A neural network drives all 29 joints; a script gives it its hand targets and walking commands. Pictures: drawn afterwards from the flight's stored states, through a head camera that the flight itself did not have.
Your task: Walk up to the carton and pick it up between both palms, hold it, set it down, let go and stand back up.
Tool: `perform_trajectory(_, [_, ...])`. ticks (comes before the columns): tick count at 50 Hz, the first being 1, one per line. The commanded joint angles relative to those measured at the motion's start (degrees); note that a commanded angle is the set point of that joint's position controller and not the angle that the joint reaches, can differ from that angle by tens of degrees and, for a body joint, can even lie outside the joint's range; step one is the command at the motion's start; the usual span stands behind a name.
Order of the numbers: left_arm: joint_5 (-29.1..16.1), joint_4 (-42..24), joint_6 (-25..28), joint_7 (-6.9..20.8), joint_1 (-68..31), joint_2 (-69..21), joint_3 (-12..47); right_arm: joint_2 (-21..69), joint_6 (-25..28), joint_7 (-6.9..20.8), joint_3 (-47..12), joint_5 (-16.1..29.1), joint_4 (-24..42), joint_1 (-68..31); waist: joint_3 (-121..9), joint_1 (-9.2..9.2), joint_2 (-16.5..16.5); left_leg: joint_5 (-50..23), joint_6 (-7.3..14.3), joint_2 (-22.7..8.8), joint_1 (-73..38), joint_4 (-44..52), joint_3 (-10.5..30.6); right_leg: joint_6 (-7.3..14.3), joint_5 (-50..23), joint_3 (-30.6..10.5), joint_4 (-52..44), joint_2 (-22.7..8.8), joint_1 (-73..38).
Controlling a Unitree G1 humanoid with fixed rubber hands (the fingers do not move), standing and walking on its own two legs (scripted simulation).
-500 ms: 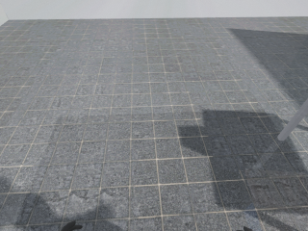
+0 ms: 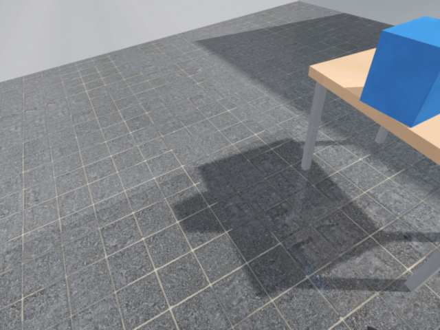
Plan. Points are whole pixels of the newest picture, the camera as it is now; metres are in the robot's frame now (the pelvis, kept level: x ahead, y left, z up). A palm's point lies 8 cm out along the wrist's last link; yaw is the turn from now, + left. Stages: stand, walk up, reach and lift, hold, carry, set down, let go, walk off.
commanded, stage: walk up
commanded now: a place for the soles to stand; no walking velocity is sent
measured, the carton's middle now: (418, 71) +0.93 -0.59 +0.03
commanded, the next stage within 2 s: none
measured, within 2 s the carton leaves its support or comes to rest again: neither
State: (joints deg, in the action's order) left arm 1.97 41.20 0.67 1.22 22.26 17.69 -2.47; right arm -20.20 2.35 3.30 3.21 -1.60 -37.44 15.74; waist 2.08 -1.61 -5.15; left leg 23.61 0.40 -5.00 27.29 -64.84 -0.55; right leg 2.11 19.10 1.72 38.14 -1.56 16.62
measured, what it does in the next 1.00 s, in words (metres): walks ahead, turning right: left foot, then right foot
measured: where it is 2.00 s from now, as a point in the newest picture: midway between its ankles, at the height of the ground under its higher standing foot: (272, 246)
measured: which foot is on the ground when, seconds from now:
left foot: up 0.00-0.22, down 0.24-0.70, up 0.72-1.00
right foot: down 0.00-0.24, up 0.26-0.66, down 0.68-1.00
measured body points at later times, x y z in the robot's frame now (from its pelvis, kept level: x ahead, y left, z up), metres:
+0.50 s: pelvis +0.23 +0.03 +0.01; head +0.25 +0.02 +0.46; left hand +0.46 +0.22 -0.09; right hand +0.15 -0.26 -0.09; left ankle +0.26 +0.13 -0.72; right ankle +0.23 -0.13 -0.66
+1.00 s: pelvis +0.42 -0.07 +0.01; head +0.41 -0.12 +0.46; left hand +0.63 +0.12 -0.07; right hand +0.36 -0.35 -0.11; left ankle +0.63 +0.00 -0.66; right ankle +0.35 -0.15 -0.72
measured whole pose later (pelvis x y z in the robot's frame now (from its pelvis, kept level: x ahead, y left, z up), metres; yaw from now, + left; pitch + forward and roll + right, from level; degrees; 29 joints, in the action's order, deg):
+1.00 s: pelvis +0.42 -0.07 +0.01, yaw -42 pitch -2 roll +1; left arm 2.3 39.4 3.7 -0.6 25.3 14.9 -2.0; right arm -18.6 0.3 3.8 1.4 -3.0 -33.7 16.2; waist 4.3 -2.4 -5.4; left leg 11.2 -2.3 -7.1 33.5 -51.5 1.6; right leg 2.1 16.5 -4.6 30.4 2.1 11.8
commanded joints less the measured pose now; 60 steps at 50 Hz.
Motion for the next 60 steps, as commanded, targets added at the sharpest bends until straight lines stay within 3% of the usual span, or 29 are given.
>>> perform_trajectory(1, [0.27, -3.86, 2.3, -0.22, -2.42, 12.02, -3.22, -3.67, 0.84, 0.68, 1.32, -0.2, 5.74, 1.78, 2.19, 1.54, 12.59, -7.12, -1.79, 1.39, 3.91, 9.43, 0.42, 11.4, 8.91, -17.16, -24.29, -8.4, 3.04])
perform_trajectory(5, [0.27, -2.94, 2.69, 0.33, 0.7, 11.74, -3.53, -1.95, 0.51, 0.34, 0.78, -0.62, 8.83, -4.01, 4.07, -0.71, 11.58, -14.93, -1.28, 2.57, 4.02, 21.23, 1.32, 11.0, 9.85, -19.23, -23.57, -8.09, 1.14])
perform_trajectory(8, [0.22, -3.4, 2.44, 0.38, 0.3, 11.89, -4.04, -1.67, 0.94, -0.05, 1.26, -0.95, 9.55, -2.67, 3.24, 0.33, 11.01, -16.4, -0.23, 3.16, -4.33, 25.92, 2.47, 8.88, 10.11, -20.24, -20.02, -7.72, 3.77])
perform_trajectory(9, [0.34, -3.78, 2.27, 0.39, -0.33, 11.78, -4.14, -1.69, 1.14, -0.3, 1.53, -1.04, 9.46, -0.64, 2.85, 1.54, 10.63, -15.83, 0.2, 3.44, -8.18, 26.96, 2.59, 8.12, 10.36, -20.67, -17.68, -7.62, 5.35])
perform_trajectory(11, [0.89, -4.92, 1.86, 0.49, -2.1, 9.89, -3.48, -3.03, 1.74, -1.4, 2.59, -1.34, 8.19, 8.28, 1.13, 6.75, 7.39, -13.47, 1.6, 4.59, -22.69, 28.25, 2.49, 5.4, 10.13, -20.04, -6.9, -5.3, 13.35])
perform_trajectory(12, [0.99, -5.38, 1.75, 0.57, 0.68, 6.33, -2.17, -5.44, 2.22, -2.24, 3.27, -1.58, 7.13, 14.78, -3.01, 9.32, 0.25, -6.66, 2.43, 1.57, -31.17, 30.32, 6.18, 3.41, 8.08, -15.96, 8.08, -1.06, 16.69])
perform_trajectory(13, [1.09, -7.43, 1.96, 0.5, 4.87, 0.76, -0.27, -10.82, 2.6, -3.22, 3.81, -2.69, 7.13, 19.82, -8.11, 10.23, -13.36, 11.15, 4.64, -13.75, -35.11, 41.02, 29.74, -0.16, 13.27, -9.25, 29.8, 5.46, 21.52])
perform_trajectory(14, [1.52, -9.21, 1.12, -0.53, 7.66, 4.24, -1.06, -14.29, 2.16, -3.95, 4.22, -2.84, 9.21, 13.1, -7.41, 4.69, -11.84, 23.15, 8.93, -23.67, -29.63, 54.41, 54.52, -2.04, 15.83, -8.53, 37.77, 5.2, 25.17])
perform_trajectory(15, [2.47, -8.52, 0.19, -1.01, 5.2, 7.84, -2.01, -11.78, 1.72, -4.22, 3.54, -1.87, 9.46, 7.58, -0.74, 3.27, -4.85, 28.79, 10.15, -22.82, -20.76, 57.62, 54.68, -2.28, 10.05, -9.94, 41.57, 0.87, 24.0])
perform_trajectory(18, [1.66, -6.88, -1.0, 0.19, 0.93, 7.0, -2.51, -5.14, 2.02, -3.44, 1.53, -1.66, 7.53, 4.29, 7.34, 3.25, 0.01, 3.5, 9.19, -13.79, -12.95, 51.41, 21.01, -2.64, -1.12, -8.03, 34.54, -4.66, 21.88])
perform_trajectory(19, [1.33, -6.9, -0.97, 0.73, 1.12, 5.88, -2.33, -4.14, 2.34, -3.19, 1.18, -1.64, 6.4, 4.85, 6.37, 3.0, -0.83, -3.07, 9.05, -11.95, -12.49, 50.8, 14.85, -2.71, -1.7, -7.96, 31.53, -5.08, 19.1])
perform_trajectory(21, [0.75, -7.31, -0.78, 1.47, -0.73, 3.67, -1.54, -4.63, 2.9, -2.88, 1.26, -1.77, 4.77, 7.01, 4.26, 3.47, -2.7, -14.15, 10.23, -11.37, -15.66, 49.2, 8.54, -2.8, -2.29, -6.35, 26.77, -4.83, 18.4])
perform_trajectory(24, [0.39, -8.83, -0.39, 1.96, -6.42, 2.33, -0.87, -6.08, 2.8, -2.84, 1.57, -1.96, 3.22, 10.32, 2.56, 5.52, -1.97, -20.36, 10.78, -12.33, -21.83, 47.67, 2.82, -2.54, -3.67, -3.21, 17.42, -4.27, 20.46])
perform_trajectory(31, [0.54, -11.05, 0.78, 2.41, -13.49, 1.89, -1.5, -8.66, 0.69, -2.92, 1.92, -1.11, 2.22, 11.32, 3.34, 5.86, -1.86, -17.3, 10.18, -13.48, -19.67, 44.72, -7.59, 0.19, -5.57, 4.07, 1.91, -0.5, 8.15])
perform_trajectory(32, [0.65, -10.99, 0.98, 2.14, -12.14, 2.34, -1.89, -8.78, 0.28, -3.05, 1.77, -1.01, 2.2, 10.98, 3.21, 4.84, -1.16, -16.91, 9.95, -13.86, -18.88, 42.24, -8.23, 0.89, -4.21, 4.38, 0.47, 0.3, 5.26])
perform_trajectory(33, [0.76, -10.12, 1.38, 1.64, -7.62, 3.26, -2.54, -9.09, -0.07, -3.1, 1.39, -0.81, 2.3, 9.58, 1.54, 1.82, 0.84, -17.76, 9.06, -13.11, -16.35, 35.85, -10.32, 2.0, -5.25, 4.77, -2.28, 1.7, -1.67])
perform_trajectory(34, [1.19, -7.99, 1.79, 0.67, 0.46, 5.85, -3.65, -7.63, -0.32, -3.09, 0.47, -0.71, 2.38, 9.78, -2.94, -2.35, 6.3, -21.14, 7.03, -10.2, -11.45, 22.02, -13.56, 3.97, -3.65, 2.61, -3.96, 3.0, -13.59])
perform_trajectory(35, [1.71, -6.78, 2.02, -0.65, 9.31, 10.66, -4.9, -4.86, -0.34, -2.67, -0.75, -0.92, 4.32, 10.93, -9.93, -7.1, 14.65, -15.2, 3.29, -6.07, -0.16, 2.28, -14.43, 8.75, 4.91, -13.77, -5.57, -5.32, -27.28])
perform_trajectory(36, [1.09, -8.19, 2.0, -1.89, 10.74, 16.17, -5.64, -4.88, -0.52, -1.83, -0.65, -0.24, 8.41, 10.66, -11.3, -6.82, 20.76, 8.29, 0.03, 2.71, 15.36, -8.52, -8.11, 16.01, 12.51, -46.84, -17.91, -19.36, -31.94])
perform_trajectory(37, [-0.25, -8.26, 1.26, -3.09, 9.16, 15.13, -5.44, -8.47, -1.26, -1.58, 0.44, -0.37, 9.37, 5.34, -7.94, -6.99, 10.95, 6.88, 0.62, 0.18, 16.14, -11.28, 1.89, 16.62, 17.02, -49.34, -22.72, -21.36, -25.93])
perform_trajectory(38, [-0.62, -8.31, 0.9, -3.83, 5.0, 13.35, -4.59, -7.11, -1.42, -1.12, 0.4, -0.49, 9.01, 5.08, -2.68, -4.32, 7.69, 3.01, 0.46, -1.3, 16.67, -12.56, 2.45, 14.43, 13.94, -42.42, -22.1, -19.89, -20.27])
perform_trajectory(40, [-0.36, -8.84, 1.31, -3.92, -1.23, 9.92, -3.28, -4.71, -1.0, -0.7, 0.06, -0.79, 7.68, 7.97, 3.53, -0.32, 6.65, -2.49, -0.12, -3.58, 12.0, -5.68, 2.75, 11.42, 2.74, -27.99, -20.96, -14.24, -7.97])
perform_trajectory(43, [-0.06, -7.68, 3.29, -2.81, -3.1, 6.93, -1.99, -2.86, -1.16, 0.23, -0.04, -1.23, 5.15, 12.33, 2.3, 2.86, 11.58, -6.78, -2.37, -1.65, 2.69, 1.14, 0.86, 9.37, -6.63, -17.5, -21.45, -6.83, 1.5])
perform_trajectory(52, [0.68, -5.83, 4.18, -2.1, 5.41, 8.92, -3.22, -1.42, -0.96, 0.54, -0.35, -1.42, 8.88, -3.07, 2.54, -1.61, 11.67, -17.32, -2.04, -0.93, 6.75, 21.44, 1.29, 9.25, -1.39, -20.86, -19.06, -8.6, -4.31])
perform_trajectory(56, [1.27, -7.14, 3.01, -2.39, 3.48, 9.02, -3.62, -1.58, -0.34, 0.14, 0.77, -1.34, 8.99, 1.36, 3.42, 1.76, 12.46, -13.86, 0.19, 0.43, -7.24, 27.16, 0.98, 6.93, 0.07, -21.14, -15.14, -9.38, 3.04])
perform_trajectory(57, [1.46, -7.46, 2.6, -2.42, 2.59, 8.47, -3.33, -2.3, 0.04, -0.25, 1.34, -1.49, 8.25, 5.35, 2.6, 4.15, 10.79, -13.93, 0.95, 1.41, -14.9, 28.86, -0.07, 5.91, 0.01, -20.39, -10.7, -8.62, 6.97])
perform_trajectory(58, [1.65, -7.71, 2.3, -2.36, 3.33, 6.28, -2.51, -4.14, 0.51, -0.87, 2.22, -1.72, 6.89, 11.44, 0.27, 7.16, 5.99, -11.96, 1.84, 2.45, -24.2, 29.95, -0.15, 4.14, -2.13, -17.62, -0.27, -5.6, 10.88])
perform_trajectory(59, [1.74, -8.5, 2.27, -2.15, 7.52, 1.43, -0.87, -8.18, 1.0, -1.59, 3.09, -2.33, 5.8, 17.77, -5.84, 9.11, -5.38, -2.04, 4.21, -5.88, -32.06, 33.78, 10.21, 1.25, 0.63, -11.76, 18.78, 0.01, 14.45])
perform_trajectory(60, [0.51, -10.88, 2.1, -2.41, 11.99, -1.37, 0.1, -13.52, 0.76, -2.19, 3.72, -1.96, 7.78, 15.94, -8.79, 6.2, -16.22, 5.23, 9.82, -20.61, -34.08, 46.17, 37.43, -2.43, 16.27, -6.2, 32.74, 6.43, 23.57])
